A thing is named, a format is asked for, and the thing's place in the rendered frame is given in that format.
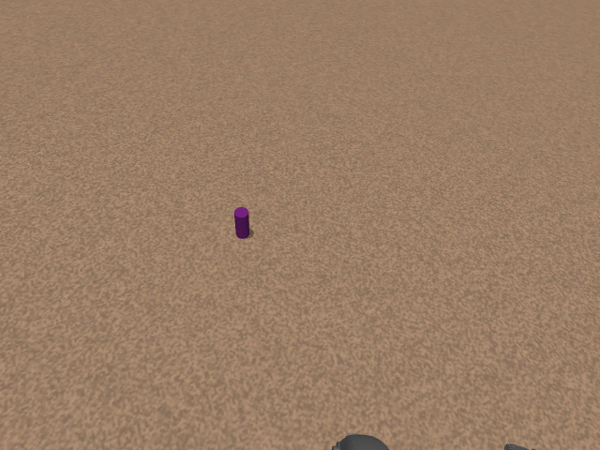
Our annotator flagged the can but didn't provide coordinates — can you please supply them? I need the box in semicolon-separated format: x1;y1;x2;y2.
234;207;249;239

